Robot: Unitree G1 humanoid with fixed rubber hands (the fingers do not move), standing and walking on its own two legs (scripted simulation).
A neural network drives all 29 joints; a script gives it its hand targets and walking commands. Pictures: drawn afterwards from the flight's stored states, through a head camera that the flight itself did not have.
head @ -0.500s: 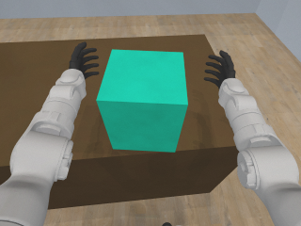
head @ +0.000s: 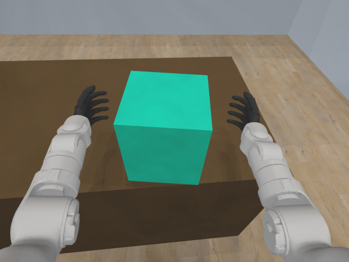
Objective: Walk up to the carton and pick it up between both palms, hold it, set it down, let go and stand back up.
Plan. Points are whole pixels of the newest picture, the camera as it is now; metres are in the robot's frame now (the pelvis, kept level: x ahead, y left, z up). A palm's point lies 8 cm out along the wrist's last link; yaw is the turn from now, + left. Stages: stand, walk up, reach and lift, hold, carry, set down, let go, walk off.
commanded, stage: set down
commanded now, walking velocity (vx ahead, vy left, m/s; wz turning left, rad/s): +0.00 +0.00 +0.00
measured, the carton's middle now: (166, 130) +0.45 -0.01 +0.02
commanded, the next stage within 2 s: none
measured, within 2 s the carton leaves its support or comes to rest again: neither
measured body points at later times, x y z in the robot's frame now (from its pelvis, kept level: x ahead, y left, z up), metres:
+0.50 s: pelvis +0.00 +0.02 +0.00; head +0.00 +0.03 +0.45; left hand +0.38 +0.21 +0.07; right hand +0.33 -0.21 +0.06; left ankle -0.01 +0.13 -0.74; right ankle +0.06 -0.09 -0.74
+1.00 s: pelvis +0.02 +0.03 +0.00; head +0.03 +0.03 +0.45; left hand +0.29 +0.23 +0.01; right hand +0.27 -0.20 +0.01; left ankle -0.01 +0.13 -0.74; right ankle +0.06 -0.09 -0.74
